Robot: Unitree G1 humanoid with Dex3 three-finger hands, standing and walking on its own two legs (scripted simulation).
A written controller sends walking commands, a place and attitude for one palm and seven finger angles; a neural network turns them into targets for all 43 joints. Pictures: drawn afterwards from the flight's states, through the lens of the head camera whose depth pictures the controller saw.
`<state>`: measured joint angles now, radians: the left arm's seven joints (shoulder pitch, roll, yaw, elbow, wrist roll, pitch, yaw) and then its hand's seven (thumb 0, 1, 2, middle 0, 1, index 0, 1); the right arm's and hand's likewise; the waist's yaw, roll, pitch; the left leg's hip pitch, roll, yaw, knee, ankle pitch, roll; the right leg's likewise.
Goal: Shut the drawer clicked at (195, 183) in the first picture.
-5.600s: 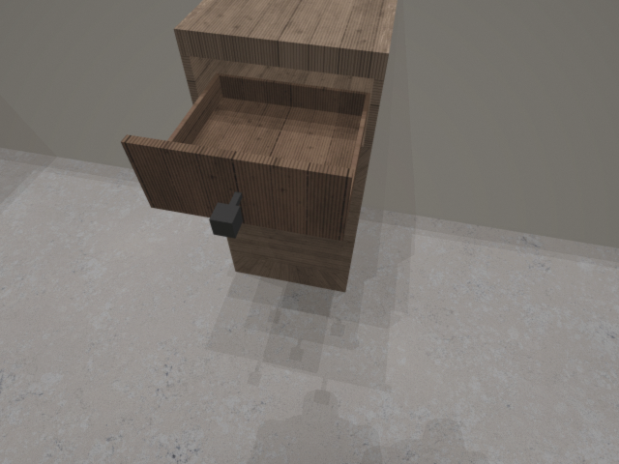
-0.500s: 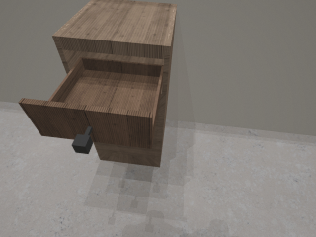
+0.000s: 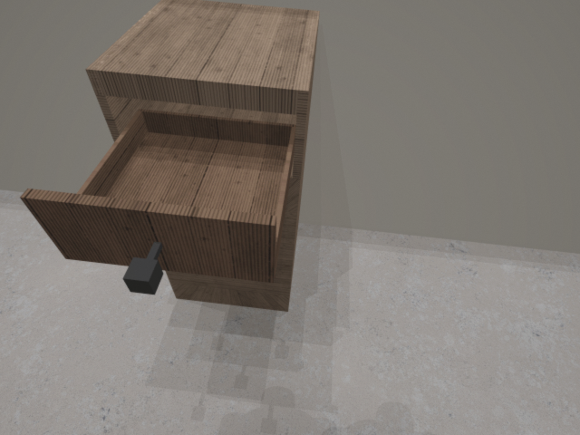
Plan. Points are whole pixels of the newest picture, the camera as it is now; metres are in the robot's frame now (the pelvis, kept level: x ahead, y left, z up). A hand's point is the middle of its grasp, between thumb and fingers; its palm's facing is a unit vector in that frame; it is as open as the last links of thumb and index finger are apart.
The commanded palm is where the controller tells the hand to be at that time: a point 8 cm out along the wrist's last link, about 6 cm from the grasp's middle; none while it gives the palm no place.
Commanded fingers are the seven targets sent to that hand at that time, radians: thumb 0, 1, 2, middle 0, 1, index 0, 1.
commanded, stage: look again from close up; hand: left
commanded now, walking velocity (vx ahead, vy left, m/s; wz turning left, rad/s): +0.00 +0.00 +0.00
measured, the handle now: (149, 265) +0.36 +0.25 +0.00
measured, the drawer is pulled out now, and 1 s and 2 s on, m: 0.30 0.30 0.30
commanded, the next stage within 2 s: shuffle to correct the standing spot in 0.14 s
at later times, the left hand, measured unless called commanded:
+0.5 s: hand out of the picture -0.01 +0.18 -0.18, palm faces +0.07 -0.98 -0.16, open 7.4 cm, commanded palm none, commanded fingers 0.00 0.90 0.90 -0.20 -0.30 -0.20 -0.30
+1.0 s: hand out of the picture +0.11 +0.22 -0.17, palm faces +0.01 -0.98 -0.19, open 7.3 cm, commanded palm none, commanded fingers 0.00 0.90 0.90 -0.20 -0.30 -0.20 -0.30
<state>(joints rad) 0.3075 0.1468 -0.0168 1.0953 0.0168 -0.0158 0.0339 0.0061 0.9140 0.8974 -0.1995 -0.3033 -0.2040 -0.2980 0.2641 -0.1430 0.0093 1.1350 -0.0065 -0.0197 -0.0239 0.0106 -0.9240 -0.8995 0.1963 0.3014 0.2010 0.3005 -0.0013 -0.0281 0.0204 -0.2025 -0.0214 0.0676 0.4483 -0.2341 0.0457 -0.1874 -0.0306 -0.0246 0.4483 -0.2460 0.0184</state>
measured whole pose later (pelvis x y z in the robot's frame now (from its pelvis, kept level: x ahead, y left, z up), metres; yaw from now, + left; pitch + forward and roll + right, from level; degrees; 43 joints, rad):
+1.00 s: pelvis +0.04 +0.04 +0.00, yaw +0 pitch -1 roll +0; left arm 0.17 0.16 0.03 1.02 0.01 0.04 0.04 0.00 0.92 0.90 -0.20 -0.30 -0.20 -0.30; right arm 0.32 -0.07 0.01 1.12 -0.02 -0.02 -0.06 0.00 -0.91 -0.90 0.20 0.30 0.20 0.30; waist -0.03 -0.01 0.06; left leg -0.11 -0.08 0.10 0.40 -0.27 0.12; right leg -0.33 -0.04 -0.02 0.74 -0.36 0.00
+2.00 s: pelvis +0.04 -0.05 +0.00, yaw +1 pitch -1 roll +0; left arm 0.31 0.12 -0.01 1.14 0.01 -0.03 0.03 0.01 0.92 0.90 -0.20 -0.30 -0.21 -0.30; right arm 0.33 -0.13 0.02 1.16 -0.01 -0.01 -0.04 0.00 -0.91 -0.90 0.19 0.30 0.20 0.30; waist -0.01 0.02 0.02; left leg -0.13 0.05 0.04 0.40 -0.26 -0.04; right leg -0.15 0.08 -0.08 0.38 -0.23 -0.10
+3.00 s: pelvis +0.01 -0.01 -0.04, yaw +0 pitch +7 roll +1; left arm 0.41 0.11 0.02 0.07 -0.19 -0.46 -0.28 0.01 0.92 0.90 -0.39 -0.51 -0.39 -0.51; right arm 0.15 -0.28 -0.06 0.57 0.01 -0.28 0.01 0.02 -0.92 -0.90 0.20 0.30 0.20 0.30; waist -0.02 -0.04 -0.12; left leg -0.52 -0.01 0.08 0.82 -0.41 0.03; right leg -0.57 -0.01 -0.05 0.85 -0.40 -0.05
